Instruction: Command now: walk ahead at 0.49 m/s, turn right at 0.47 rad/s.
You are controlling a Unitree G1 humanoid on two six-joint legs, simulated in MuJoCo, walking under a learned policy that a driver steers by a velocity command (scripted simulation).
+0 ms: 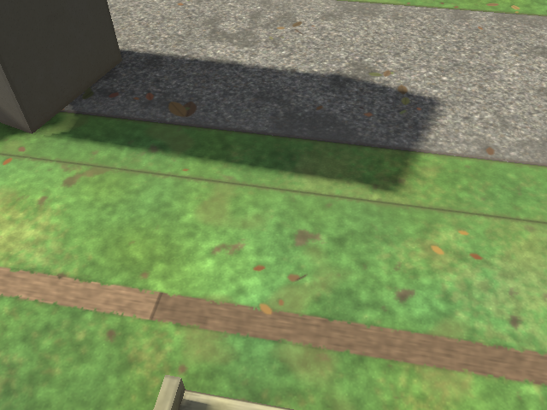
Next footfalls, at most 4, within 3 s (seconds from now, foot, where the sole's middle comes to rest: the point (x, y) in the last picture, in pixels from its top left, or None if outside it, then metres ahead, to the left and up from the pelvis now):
0.20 right None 0.17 -0.17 -0.78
0.58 left None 0.45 -0.03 -0.95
1.12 right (432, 396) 0.68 -0.48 -1.12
1.58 left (365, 297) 1.05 -0.33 -1.12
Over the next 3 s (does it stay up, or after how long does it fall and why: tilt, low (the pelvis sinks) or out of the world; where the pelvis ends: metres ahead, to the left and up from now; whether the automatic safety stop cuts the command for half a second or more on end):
stays up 1.27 -0.44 -0.34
